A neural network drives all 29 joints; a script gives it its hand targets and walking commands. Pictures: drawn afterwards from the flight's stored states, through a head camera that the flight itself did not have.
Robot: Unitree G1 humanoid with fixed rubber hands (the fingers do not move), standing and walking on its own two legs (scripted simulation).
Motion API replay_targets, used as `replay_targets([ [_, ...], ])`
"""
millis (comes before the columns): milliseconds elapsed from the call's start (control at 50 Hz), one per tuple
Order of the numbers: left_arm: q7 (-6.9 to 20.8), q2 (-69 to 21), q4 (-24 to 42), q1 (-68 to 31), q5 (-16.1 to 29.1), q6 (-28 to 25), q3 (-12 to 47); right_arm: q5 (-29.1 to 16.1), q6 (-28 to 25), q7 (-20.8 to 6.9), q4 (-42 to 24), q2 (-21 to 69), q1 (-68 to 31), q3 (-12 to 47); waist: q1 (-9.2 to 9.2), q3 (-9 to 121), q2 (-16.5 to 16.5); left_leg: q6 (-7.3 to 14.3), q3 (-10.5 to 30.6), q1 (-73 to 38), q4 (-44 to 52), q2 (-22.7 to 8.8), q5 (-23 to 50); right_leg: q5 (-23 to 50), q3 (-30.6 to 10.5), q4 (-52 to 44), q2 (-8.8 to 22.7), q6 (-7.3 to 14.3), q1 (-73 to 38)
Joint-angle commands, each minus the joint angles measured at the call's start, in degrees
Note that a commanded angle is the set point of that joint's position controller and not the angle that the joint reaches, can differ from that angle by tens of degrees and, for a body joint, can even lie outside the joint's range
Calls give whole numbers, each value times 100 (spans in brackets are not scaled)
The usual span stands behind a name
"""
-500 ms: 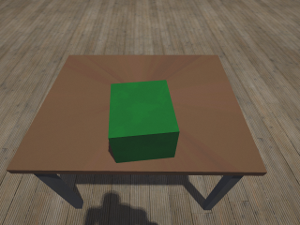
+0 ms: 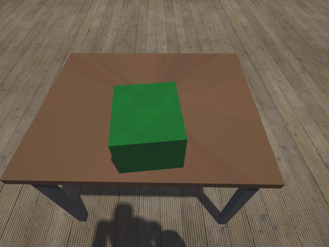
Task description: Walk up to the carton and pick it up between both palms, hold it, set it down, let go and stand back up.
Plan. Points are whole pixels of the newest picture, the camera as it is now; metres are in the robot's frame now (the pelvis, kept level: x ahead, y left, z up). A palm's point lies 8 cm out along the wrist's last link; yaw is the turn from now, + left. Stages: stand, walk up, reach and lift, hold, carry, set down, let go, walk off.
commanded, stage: walk up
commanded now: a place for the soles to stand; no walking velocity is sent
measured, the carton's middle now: (148, 126) +0.48 +0.06 -0.04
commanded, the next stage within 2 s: reach and lift in 1.52 s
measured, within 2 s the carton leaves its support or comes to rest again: neither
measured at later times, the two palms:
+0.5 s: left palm out of the picture +0.03 +0.27 -0.13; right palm out of the picture +0.06 -0.24 -0.13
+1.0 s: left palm out of the picture +0.02 +0.28 -0.14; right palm out of the picture +0.09 -0.23 -0.12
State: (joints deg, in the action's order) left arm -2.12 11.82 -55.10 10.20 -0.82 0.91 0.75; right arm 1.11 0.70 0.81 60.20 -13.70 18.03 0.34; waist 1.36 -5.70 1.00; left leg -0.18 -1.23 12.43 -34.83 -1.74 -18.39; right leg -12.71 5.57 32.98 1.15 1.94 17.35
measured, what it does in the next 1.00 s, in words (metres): stands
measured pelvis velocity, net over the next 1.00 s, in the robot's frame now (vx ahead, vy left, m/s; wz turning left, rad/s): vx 0.01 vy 0.01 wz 0.22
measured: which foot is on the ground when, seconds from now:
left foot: down 0.00-1.00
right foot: down 0.00-1.00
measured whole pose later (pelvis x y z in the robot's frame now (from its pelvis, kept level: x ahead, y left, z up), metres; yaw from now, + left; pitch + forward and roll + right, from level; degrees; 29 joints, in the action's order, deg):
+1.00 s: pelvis +0.01 +0.01 +0.00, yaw +13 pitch -1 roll -1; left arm -0.1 16.7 -55.1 10.2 -1.0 3.2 1.6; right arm -0.7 0.1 0.9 51.9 -14.2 17.7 0.1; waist 0.1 -3.7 -0.5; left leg 1.4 7.5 16.4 -37.3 3.5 -19.2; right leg -19.6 12.6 35.4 5.5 0.4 16.1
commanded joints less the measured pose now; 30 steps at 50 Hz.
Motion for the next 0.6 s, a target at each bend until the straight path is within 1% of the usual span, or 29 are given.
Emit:
replay_targets([
  [0,13,867,334,-147,44,12,-164,-132,-117,-8,-285,-625,446,-138,-109,36,-77,340,756,691,1178,-338,-389,-1436,-829,-1172,675,194,-165],
  [20,30,790,281,-71,34,8,-121,-166,-119,-17,-285,-682,398,-147,-163,-5,164,397,955,934,1415,-444,-544,-1175,-700,-920,535,126,-402],
  [40,46,739,234,-16,12,-19,-85,-186,-133,-17,-305,-722,333,-148,-202,43,339,447,1121,1075,1618,-564,-514,-804,-556,-639,425,86,-631],
  [60,58,720,204,26,-13,-57,-60,-180,-147,-14,-351,-766,232,-153,-249,107,426,479,1231,1136,1735,-649,-308,-492,-450,-478,352,69,-795],
  [100,60,748,180,63,-51,-132,-32,-155,-174,-13,-424,-815,140,-151,-277,193,440,493,1210,1087,1676,-648,246,-243,-462,-515,390,81,-902],
  [140,50,823,165,62,-37,-179,-22,-132,-186,-25,-426,-794,223,-143,-236,288,391,478,1096,901,1542,-553,582,-176,-471,-578,468,91,-886],
  [200,42,920,152,67,-6,-193,-17,-124,-184,-33,-460,-808,274,-151,-179,313,232,464,1005,728,1327,-438,771,-191,-473,-714,566,112,-769],
  [260,43,1035,144,70,6,-174,-31,-119,-179,-29,-505,-783,336,-143,-111,296,-65,415,886,675,1016,-291,811,-298,-584,-970,739,182,-679],
  [320,50,1163,135,78,0,-136,-68,-94,-186,-14,-568,-744,395,-130,-58,337,-307,338,781,690,709,-138,719,-435,-761,-1253,985,313,-689],
  [360,56,1214,134,64,-12,-106,-89,-83,-194,-1,-619,-740,397,-130,-46,369,-380,296,754,707,599,-83,667,-487,-775,-1334,1105,385,-722],
  [400,65,1225,141,37,-25,-79,-97,-88,-203,11,-669,-760,377,-140,-51,398,-372,281,779,706,562,-76,731,-504,-668,-1300,1132,404,-740],
  [480,89,1164,181,6,-30,-37,-79,-128,-210,29,-762,-846,307,-172,-107,444,-136,333,1040,791,645,-149,1051,-487,-316,-982,968,319,-806],
  [540,111,1053,230,30,-12,-18,-45,-156,-199,46,-830,-967,215,-202,-170,465,219,448,1471,967,922,-300,1139,-405,-67,-579,705,219,-899],
  [580,118,988,263,79,-18,-21,-26,-170,-182,53,-870,-1052,130,-225,-210,460,397,534,1710,1106,1113,-377,1167,-361,15,-370,554,158,-1002],
])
